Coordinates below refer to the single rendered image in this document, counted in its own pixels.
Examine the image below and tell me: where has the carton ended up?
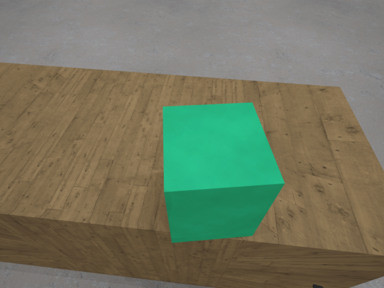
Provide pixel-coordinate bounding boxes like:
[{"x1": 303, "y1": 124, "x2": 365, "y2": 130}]
[{"x1": 163, "y1": 103, "x2": 285, "y2": 243}]

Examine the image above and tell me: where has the pedestal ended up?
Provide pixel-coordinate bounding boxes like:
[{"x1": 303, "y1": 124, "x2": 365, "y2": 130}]
[{"x1": 0, "y1": 62, "x2": 384, "y2": 288}]

